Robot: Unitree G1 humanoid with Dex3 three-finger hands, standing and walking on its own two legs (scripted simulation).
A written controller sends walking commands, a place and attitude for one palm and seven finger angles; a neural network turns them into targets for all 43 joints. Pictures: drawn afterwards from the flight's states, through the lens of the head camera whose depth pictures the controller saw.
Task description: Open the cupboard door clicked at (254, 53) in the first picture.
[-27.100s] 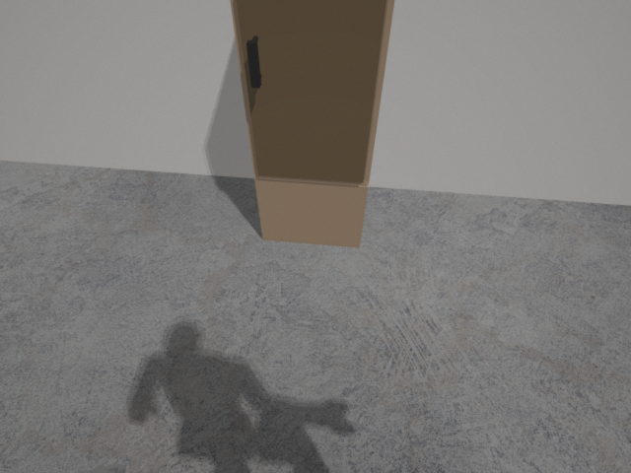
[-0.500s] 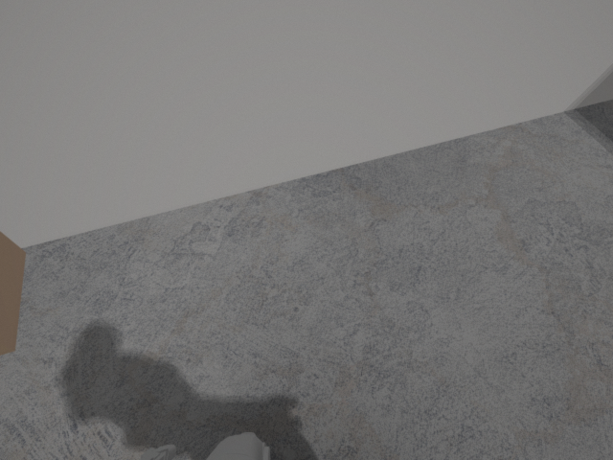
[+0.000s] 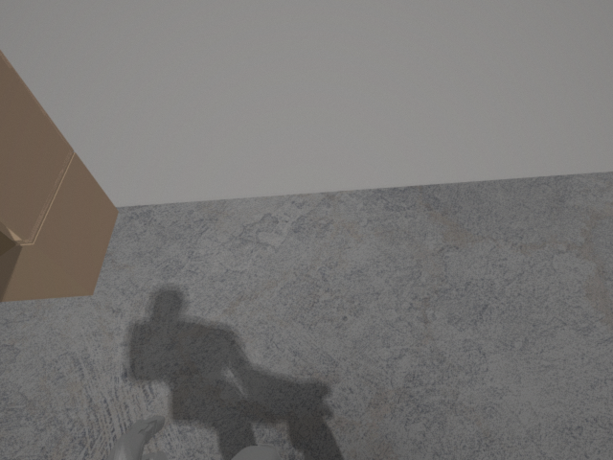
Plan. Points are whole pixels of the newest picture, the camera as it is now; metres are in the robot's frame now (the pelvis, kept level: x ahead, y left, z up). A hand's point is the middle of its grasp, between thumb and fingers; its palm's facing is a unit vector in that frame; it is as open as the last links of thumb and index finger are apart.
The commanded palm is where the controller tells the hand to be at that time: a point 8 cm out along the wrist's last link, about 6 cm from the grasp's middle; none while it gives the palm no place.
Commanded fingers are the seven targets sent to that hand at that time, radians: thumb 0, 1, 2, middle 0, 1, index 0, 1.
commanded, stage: turn to face it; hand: left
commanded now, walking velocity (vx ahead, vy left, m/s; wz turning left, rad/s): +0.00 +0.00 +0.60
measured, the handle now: out of the picture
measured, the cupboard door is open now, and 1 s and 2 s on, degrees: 48 48 48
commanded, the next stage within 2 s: take the last steps up to it in 1.46 s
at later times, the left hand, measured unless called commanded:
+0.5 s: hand out of the picture -0.01 +0.24 -0.17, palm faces +0.35 -0.90 -0.27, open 7.4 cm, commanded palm none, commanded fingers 0.00 0.90 0.90 -0.20 -0.30 -0.20 -0.30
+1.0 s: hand out of the picture -0.02 +0.16 -0.15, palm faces +0.60 -0.77 -0.23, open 7.3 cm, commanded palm none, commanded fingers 0.00 0.90 0.90 -0.20 -0.30 -0.20 -0.30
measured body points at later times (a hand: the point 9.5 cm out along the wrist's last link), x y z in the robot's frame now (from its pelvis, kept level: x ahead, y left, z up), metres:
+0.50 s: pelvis +0.00 +0.01 +0.00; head +0.05 +0.04 +0.45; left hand -0.03 +0.29 -0.15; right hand +0.20 -0.20 -0.12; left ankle -0.02 +0.11 -0.73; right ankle +0.01 -0.14 -0.66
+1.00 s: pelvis +0.03 -0.03 +0.01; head +0.07 -0.01 +0.46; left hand -0.06 +0.20 -0.13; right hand +0.25 -0.19 -0.14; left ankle -0.05 +0.07 -0.68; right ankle +0.08 -0.13 -0.73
